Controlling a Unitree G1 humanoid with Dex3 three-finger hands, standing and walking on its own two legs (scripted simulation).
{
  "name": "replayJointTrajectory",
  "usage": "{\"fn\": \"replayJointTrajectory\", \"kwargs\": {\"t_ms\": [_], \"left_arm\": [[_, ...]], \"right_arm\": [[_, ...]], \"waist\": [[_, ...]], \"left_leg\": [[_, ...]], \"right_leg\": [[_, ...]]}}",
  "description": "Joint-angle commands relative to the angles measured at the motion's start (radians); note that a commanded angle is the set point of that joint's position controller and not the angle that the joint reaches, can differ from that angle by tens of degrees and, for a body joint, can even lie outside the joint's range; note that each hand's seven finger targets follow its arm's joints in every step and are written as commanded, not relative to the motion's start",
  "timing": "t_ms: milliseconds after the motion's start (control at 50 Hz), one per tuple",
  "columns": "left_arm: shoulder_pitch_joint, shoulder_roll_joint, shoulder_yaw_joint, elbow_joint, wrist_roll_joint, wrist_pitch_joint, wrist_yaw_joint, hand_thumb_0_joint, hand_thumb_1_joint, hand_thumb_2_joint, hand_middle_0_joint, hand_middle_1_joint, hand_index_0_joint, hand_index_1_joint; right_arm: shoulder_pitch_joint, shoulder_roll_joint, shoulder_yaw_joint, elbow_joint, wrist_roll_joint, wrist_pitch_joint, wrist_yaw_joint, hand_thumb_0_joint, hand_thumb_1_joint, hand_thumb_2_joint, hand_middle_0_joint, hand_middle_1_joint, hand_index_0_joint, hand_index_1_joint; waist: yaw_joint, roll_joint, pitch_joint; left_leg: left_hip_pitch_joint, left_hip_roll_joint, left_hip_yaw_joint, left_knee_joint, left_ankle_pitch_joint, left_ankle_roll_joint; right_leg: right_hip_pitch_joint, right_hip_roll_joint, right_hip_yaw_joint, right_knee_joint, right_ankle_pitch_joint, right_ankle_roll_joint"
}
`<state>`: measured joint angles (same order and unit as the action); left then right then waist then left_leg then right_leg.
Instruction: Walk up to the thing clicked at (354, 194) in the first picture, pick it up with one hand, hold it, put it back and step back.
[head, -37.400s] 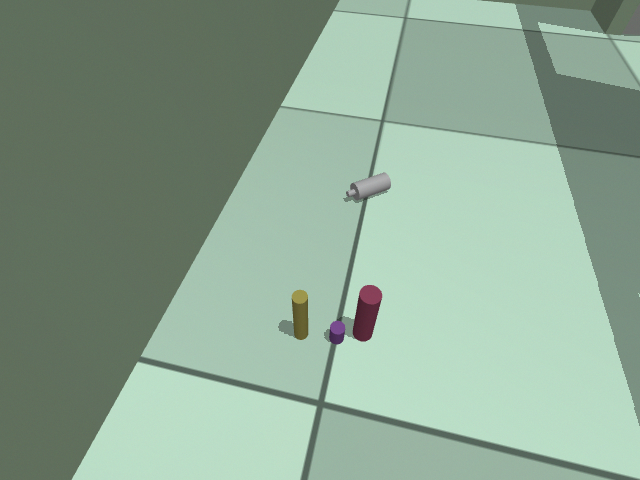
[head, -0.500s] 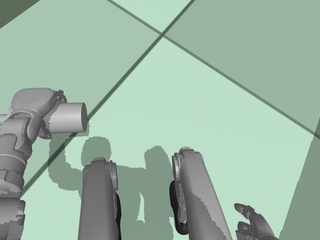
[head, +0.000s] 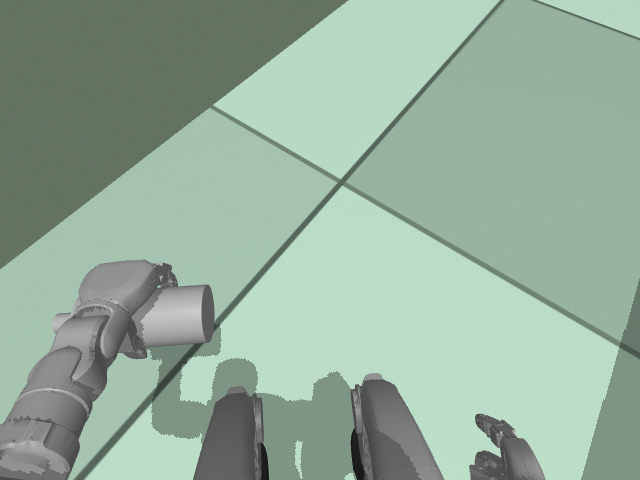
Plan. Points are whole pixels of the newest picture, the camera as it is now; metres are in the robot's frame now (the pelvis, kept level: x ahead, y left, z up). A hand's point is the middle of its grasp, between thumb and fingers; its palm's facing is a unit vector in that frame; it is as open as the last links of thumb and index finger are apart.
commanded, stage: lift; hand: left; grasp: from above
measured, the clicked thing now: (134, 318) +0.36 +0.24 -0.10
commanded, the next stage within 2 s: hold in 0.58 s
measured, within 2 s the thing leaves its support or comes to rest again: neither
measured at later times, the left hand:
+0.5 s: hand (115, 275) +0.37 +0.22 +0.02, palm faces -0.47 -0.05 -0.88, open 10.8 cm
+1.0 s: hand (98, 249) +0.37 +0.22 +0.07, palm faces -0.47 -0.03 -0.88, open 10.8 cm
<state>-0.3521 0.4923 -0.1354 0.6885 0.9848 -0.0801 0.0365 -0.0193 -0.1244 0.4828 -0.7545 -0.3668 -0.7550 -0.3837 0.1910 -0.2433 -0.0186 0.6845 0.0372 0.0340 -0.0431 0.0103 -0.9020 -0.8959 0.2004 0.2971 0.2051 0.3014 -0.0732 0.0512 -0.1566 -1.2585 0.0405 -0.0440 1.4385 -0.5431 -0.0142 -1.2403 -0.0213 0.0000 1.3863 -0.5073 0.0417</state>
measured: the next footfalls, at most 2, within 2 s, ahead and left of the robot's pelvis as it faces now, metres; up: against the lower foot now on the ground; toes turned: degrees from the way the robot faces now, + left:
none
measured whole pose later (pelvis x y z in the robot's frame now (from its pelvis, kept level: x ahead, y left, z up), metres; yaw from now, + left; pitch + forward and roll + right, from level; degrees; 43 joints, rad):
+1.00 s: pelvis +0.07 +0.00 +0.13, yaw +0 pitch +7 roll +0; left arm -0.28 0.41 -0.19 0.74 1.02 -0.05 0.03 -0.02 -0.10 0.45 -0.75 -0.36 -0.75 -0.38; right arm 0.23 -0.25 -0.06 0.71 0.05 0.05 -0.04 0.01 -0.90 -0.89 0.20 0.30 0.20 0.30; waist -0.03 0.04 -0.07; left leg -0.48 0.04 0.02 0.71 -0.35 -0.02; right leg -0.49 -0.03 0.02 0.69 -0.32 0.04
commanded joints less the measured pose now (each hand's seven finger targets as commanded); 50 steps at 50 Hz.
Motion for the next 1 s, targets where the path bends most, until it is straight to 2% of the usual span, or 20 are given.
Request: {"fn": "replayJointTrajectory", "kwargs": {"t_ms": [0, 40, 80, 160, 180, 240, 280, 300, 380, 420, 480, 580, 600, 660, 700, 760, 780, 800, 880, 980], "left_arm": [[-0.29, 0.219, 0.112, -0.167, 0.012, -0.006, 0.077, 0.0, 0.757, 0.862, -1.174, -0.546, -1.128, -0.596], [-0.287, 0.183, 0.082, -0.159, 0.014, -0.003, 0.089, 0.0, 0.746, 0.864, -1.169, -0.536, -1.118, -0.591], [-0.323, 0.199, 0.094, -0.151, 0.017, 0.002, 0.104, 0.0, 0.75, 0.885, -1.174, -0.546, -1.121, -0.605], [-0.305, 0.16, 0.061, -0.105, 0.022, 0.021, 0.121, 0.0, 0.77, 0.899, -1.191, -0.55, -1.138, -0.608], [-0.309, 0.167, 0.067, -0.084, 0.025, 0.026, 0.124, 0.0, 0.756, 0.912, -1.198, -0.541, -1.136, -0.608], [-0.306, 0.162, 0.06, -0.079, 0.021, 0.039, 0.124, 0.0, 0.78, 0.905, -1.206, -0.548, -1.149, -0.61], [-0.293, 0.152, 0.053, -0.081, 0.021, 0.043, 0.119, 0.0, 0.785, 0.895, -1.203, -0.548, -1.15, -0.605], [-0.283, 0.153, 0.055, -0.064, 0.024, 0.047, 0.118, 0.0, 0.785, 0.896, -1.204, -0.555, -1.153, -0.611], [-0.292, 0.141, 0.05, -0.072, 0.014, 0.046, 0.105, 0.0, 0.782, 0.889, -1.202, -0.549, -1.152, -0.604], [-0.265, 0.147, 0.057, -0.071, 0.022, 0.043, 0.103, 0.0, 0.783, 0.897, -1.201, -0.556, -1.152, -0.61], [-0.291, 0.128, 0.043, -0.096, 0.021, 0.037, 0.094, 0.0, 0.78, 0.895, -1.198, -0.554, -1.15, -0.606], [-0.269, 0.118, 0.037, -0.092, 0.022, 0.03, 0.088, 0.0, 0.794, 0.91, -1.219, -0.541, -1.168, -0.597], [-0.275, 0.134, 0.048, -0.105, 0.022, 0.029, 0.087, 0.0, 0.811, 0.909, -1.217, -0.558, -1.173, -0.606], [-0.279, 0.125, 0.041, -0.125, 0.024, 0.027, 0.083, 0.0, 0.823, 0.931, -1.227, -0.563, -1.184, -0.611], [-0.275, 0.136, 0.05, -0.119, 0.024, 0.026, 0.081, 0.0, 0.812, 0.881, -1.202, -0.547, -1.165, -0.588], [-0.251, 0.122, 0.033, -0.093, 0.039, 0.024, 0.064, 0.0, 0.795, 0.883, -1.206, -0.534, -1.161, -0.583], [-0.289, 0.14, 0.045, -0.146, 0.034, 0.018, 0.061, 0.0, 0.819, 0.874, -1.206, -0.543, -1.17, -0.582], [-0.262, 0.139, 0.044, -0.101, 0.039, 0.023, 0.057, 0.0, 0.808, 0.881, -1.205, -0.543, -1.166, -0.586], [-0.245, 0.126, 0.038, -0.127, 0.022, 0.022, 0.037, 0.0, 0.805, 0.906, -1.215, -0.531, -1.168, -0.582], [-0.233, 0.134, 0.04, -0.158, 0.028, 0.021, 0.013, 0.0, 0.809, 0.913, -1.232, -0.514, -1.178, -0.573]], "right_arm": [[0.037, -0.147, -0.059, -0.074, -0.002, -0.053, -0.024, 0.0, -0.898, -0.901, 0.2, 0.3, 0.2, 0.3], [0.042, -0.145, -0.061, -0.067, 0.001, -0.058, -0.024, 0.0, -0.897, -0.901, 0.2, 0.3, 0.2, 0.3], [0.05, -0.146, -0.064, -0.058, 0.001, -0.061, -0.025, 0.0, -0.897, -0.901, 0.2, 0.3, 0.2, 0.3], [0.062, -0.146, -0.064, -0.048, 0.001, -0.065, -0.025, 0.0, -0.896, -0.901, 0.2, 0.3, 0.2, 0.3], [0.064, -0.15, -0.067, -0.042, 0.0, -0.065, -0.025, 0.0, -0.897, -0.902, 0.2, 0.3, 0.2, 0.3], [0.067, -0.147, -0.068, -0.046, 0.0, -0.065, -0.021, 0.0, -0.897, -0.901, 0.2, 0.3, 0.2, 0.3], [0.069, -0.149, -0.069, -0.046, 0.001, -0.063, -0.019, 0.0, -0.896, -0.901, 0.2, 0.3, 0.2, 0.3], [0.073, -0.147, -0.068, -0.042, 0.0, -0.062, -0.019, 0.0, -0.897, -0.901, 0.2, 0.3, 0.2, 0.3], [0.072, -0.15, -0.071, -0.053, 0.0, -0.057, -0.015, 0.0, -0.897, -0.9, 0.2, 0.3, 0.2, 0.3], [0.074, -0.147, -0.072, -0.056, -0.001, -0.053, -0.015, 0.0, -0.897, -0.9, 0.2, 0.3, 0.2, 0.3], [0.08, -0.147, -0.076, -0.054, -0.001, -0.05, -0.015, 0.0, -0.896, -0.898, 0.2, 0.3, 0.2, 0.3], [0.07, -0.145, -0.078, -0.061, 0.002, -0.045, -0.013, 0.0, -0.895, -0.897, 0.2, 0.3, 0.2, 0.3], [0.067, -0.147, -0.08, -0.062, 0.001, -0.043, -0.012, 0.0, -0.895, -0.897, 0.2, 0.3, 0.2, 0.3], [0.061, -0.147, -0.082, -0.059, 0.002, -0.041, -0.013, 0.0, -0.894, -0.897, 0.2, 0.3, 0.2, 0.3], [0.058, -0.15, -0.085, -0.058, 0.002, -0.039, -0.013, 0.0, -0.894, -0.895, 0.2, 0.3, 0.2, 0.3], [0.053, -0.151, -0.085, -0.06, 0.002, -0.032, -0.013, 0.0, -0.896, -0.897, 0.2, 0.3, 0.2, 0.3], [0.051, -0.152, -0.088, -0.061, 0.002, -0.031, -0.013, 0.0, -0.894, -0.895, 0.2, 0.3, 0.2, 0.3], [0.054, -0.153, -0.086, -0.058, 0.002, -0.029, -0.013, 0.0, -0.895, -0.896, 0.2, 0.3, 0.2, 0.3], [0.04, -0.15, -0.083, -0.074, 0.005, -0.023, -0.011, 0.0, -0.895, -0.896, 0.2, 0.3, 0.2, 0.3], [0.018, -0.153, -0.083, -0.09, 0.007, -0.015, -0.013, 0.0, -0.896, -0.897, 0.2, 0.3, 0.2, 0.3]], "waist": [[-0.006, 0.032, -0.351], [0.0, 0.034, -0.348], [-0.001, 0.028, -0.335], [-0.004, 0.013, -0.299], [-0.003, 0.01, -0.284], [0.012, 0.015, -0.281], [0.021, 0.01, -0.286], [0.013, 0.004, -0.281], [0.017, 0.011, -0.264], [0.026, 0.001, -0.261], [0.018, 0.015, -0.261], [0.02, 0.004, -0.216], [0.032, 0.003, -0.224], [0.027, 0.007, -0.236], [0.03, -0.008, -0.227], [0.027, -0.017, -0.204], [0.036, 0.005, -0.235], [0.028, -0.005, -0.22], [0.036, -0.018, -0.202], [0.046, -0.023, -0.199]], "left_leg": [[0.356, -0.039, 0.008, -0.329, 0.005, 0.026], [0.413, -0.039, 0.008, -0.373, 0.033, 0.022], [0.448, -0.039, 0.017, -0.404, 0.061, 0.023], [0.529, -0.043, 0.03, -0.47, 0.128, 0.021], [0.54, -0.044, 0.033, -0.487, 0.133, 0.021], [0.606, -0.044, 0.031, -0.54, 0.176, 0.016], [0.646, -0.047, 0.038, -0.56, 0.24, 0.016], [0.656, -0.048, 0.036, -0.566, 0.264, 0.016], [0.734, -0.043, 0.042, -0.624, 0.306, 0.012], [0.755, -0.046, 0.04, -0.644, 0.333, 0.013], [0.805, -0.044, 0.043, -0.671, 0.386, 0.01], [0.842, -0.046, 0.048, -0.722, 0.396, 0.009], [0.856, -0.047, 0.048, -0.731, 0.402, 0.008], [0.903, -0.044, 0.049, -0.746, 0.454, 0.004], [0.913, -0.045, 0.05, -0.756, 0.473, 0.006], [0.929, -0.044, 0.052, -0.773, 0.495, 0.005], [0.949, -0.044, 0.053, -0.775, 0.508, 0.004], [0.949, -0.044, 0.055, -0.777, 0.523, 0.004], [0.954, -0.05, 0.063, -0.797, 0.527, 0.009], [0.977, -0.05, 0.066, -0.818, 0.542, 0.011]], "right_leg": [[0.302, 0.041, 0.0, -0.317, 0.0, -0.055], [0.345, 0.042, -0.003, -0.352, 0.028, -0.055], [0.388, 0.044, -0.001, -0.393, 0.052, -0.054], [0.463, 0.047, -0.004, -0.461, 0.12, -0.05], [0.476, 0.046, -0.005, -0.479, 0.128, -0.049], [0.532, 0.047, -0.007, -0.519, 0.165, -0.049], [0.582, 0.046, -0.007, -0.542, 0.222, -0.047], [0.594, 0.046, -0.005, -0.552, 0.245, -0.046], [0.639, 0.044, -0.013, -0.596, 0.279, -0.046], [0.679, 0.043, -0.011, -0.62, 0.3, -0.045], [0.7, 0.045, -0.009, -0.643, 0.346, -0.047], [0.733, 0.045, -0.009, -0.692, 0.352, -0.047], [0.756, 0.044, -0.01, -0.704, 0.352, -0.046], [0.778, 0.047, -0.011, -0.716, 0.394, -0.047], [0.797, 0.046, -0.013, -0.727, 0.411, -0.045], [0.799, 0.048, -0.015, -0.741, 0.425, -0.047], [0.816, 0.049, -0.013, -0.745, 0.435, -0.047], [0.82, 0.049, -0.014, -0.746, 0.447, -0.047], [0.862, 0.044, -0.008, -0.771, 0.466, -0.043], [0.888, 0.046, -0.008, -0.788, 0.477, -0.043]]}}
